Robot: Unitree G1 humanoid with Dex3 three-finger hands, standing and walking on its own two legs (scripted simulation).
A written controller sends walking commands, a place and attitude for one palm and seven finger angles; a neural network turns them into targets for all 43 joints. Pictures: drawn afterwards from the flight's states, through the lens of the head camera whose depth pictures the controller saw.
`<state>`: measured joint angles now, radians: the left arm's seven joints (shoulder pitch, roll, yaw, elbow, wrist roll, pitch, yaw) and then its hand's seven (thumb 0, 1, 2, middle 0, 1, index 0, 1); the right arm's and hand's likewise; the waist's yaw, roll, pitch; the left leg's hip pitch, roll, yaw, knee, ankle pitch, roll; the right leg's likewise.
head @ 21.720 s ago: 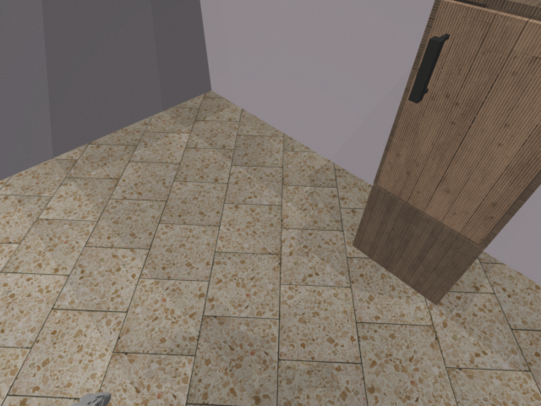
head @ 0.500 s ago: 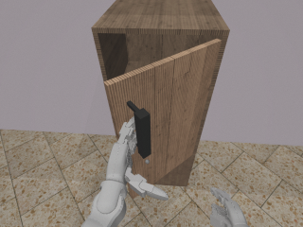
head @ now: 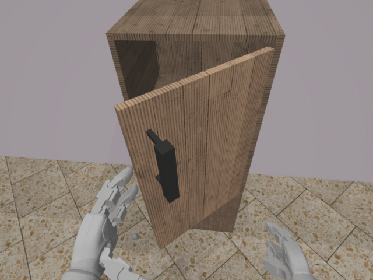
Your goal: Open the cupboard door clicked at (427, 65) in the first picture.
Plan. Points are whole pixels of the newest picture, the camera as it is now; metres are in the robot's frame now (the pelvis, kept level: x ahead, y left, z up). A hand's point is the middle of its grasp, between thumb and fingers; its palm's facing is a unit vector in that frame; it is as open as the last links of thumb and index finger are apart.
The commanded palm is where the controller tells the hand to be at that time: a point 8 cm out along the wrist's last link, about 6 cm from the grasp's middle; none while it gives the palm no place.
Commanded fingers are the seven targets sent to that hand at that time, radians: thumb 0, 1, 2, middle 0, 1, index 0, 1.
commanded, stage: slide the hand sideways off the handle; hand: left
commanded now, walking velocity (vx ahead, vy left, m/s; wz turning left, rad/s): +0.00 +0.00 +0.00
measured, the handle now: (162, 166) +0.30 +0.08 +0.13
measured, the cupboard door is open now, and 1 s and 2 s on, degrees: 42 42 42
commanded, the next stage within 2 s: draw the hand back to the body in 0.16 s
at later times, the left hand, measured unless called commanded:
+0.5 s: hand (113, 239) +0.16 +0.13 +0.13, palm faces -0.02 -1.00 -0.07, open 16.3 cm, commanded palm +0.12 +0.19 +0.14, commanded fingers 0.00 -0.50 0.30 -0.15 -0.30 -0.15 -0.30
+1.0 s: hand (62, 223) +0.17 +0.22 +0.14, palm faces +0.21 -0.94 -0.27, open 14.5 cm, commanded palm +0.13 +0.27 +0.17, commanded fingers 0.00 0.13 0.57 -0.17 -0.30 -0.17 -0.30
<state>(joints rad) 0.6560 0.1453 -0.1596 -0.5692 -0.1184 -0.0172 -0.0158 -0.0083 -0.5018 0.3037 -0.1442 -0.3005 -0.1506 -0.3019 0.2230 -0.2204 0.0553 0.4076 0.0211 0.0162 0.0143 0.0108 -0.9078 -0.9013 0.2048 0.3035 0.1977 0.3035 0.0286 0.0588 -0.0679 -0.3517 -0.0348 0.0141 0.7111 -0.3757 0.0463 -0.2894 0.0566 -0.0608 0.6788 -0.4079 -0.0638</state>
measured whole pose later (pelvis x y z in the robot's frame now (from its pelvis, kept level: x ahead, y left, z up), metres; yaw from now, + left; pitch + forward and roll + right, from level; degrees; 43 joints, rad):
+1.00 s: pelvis +0.00 +0.03 +0.01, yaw +0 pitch -1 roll -2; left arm 0.62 0.29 0.08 -0.57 -0.08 -0.02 0.07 -0.01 -0.19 0.44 -0.16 -0.30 -0.17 -0.30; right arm 0.22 -0.22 0.07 0.51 0.01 -0.11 -0.07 0.01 -0.91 -0.90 0.21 0.30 0.20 0.30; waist 0.07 0.06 -0.03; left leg -0.26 -0.05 0.03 0.59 -0.32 0.08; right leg -0.18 0.04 -0.04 0.52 -0.33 -0.02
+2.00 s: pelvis +0.00 +0.01 +0.03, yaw -2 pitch -4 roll -1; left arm 0.49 0.36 0.31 -0.40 -0.09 -0.08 0.11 0.02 0.89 0.90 -0.21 -0.30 -0.21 -0.30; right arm 0.19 -0.24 0.02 0.62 0.02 -0.05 -0.06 0.01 -0.91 -0.90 0.21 0.30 0.20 0.30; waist 0.06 0.07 0.01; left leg -0.12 -0.03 0.04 0.43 -0.25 0.05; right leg -0.05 0.07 -0.02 0.35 -0.24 -0.05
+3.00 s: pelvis -0.16 +0.06 +0.01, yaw -5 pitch +1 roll -2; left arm 0.56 0.43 0.42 -0.51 -0.06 -0.22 0.15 0.02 0.89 0.90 -0.21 -0.30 -0.21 -0.30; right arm 0.17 -0.20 -0.01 0.60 0.01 -0.07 -0.03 0.01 -0.91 -0.90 0.21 0.30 0.20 0.30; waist 0.03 0.03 0.01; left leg -0.51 -0.03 0.06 0.64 -0.26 0.02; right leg -0.25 0.05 0.02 0.51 -0.26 -0.01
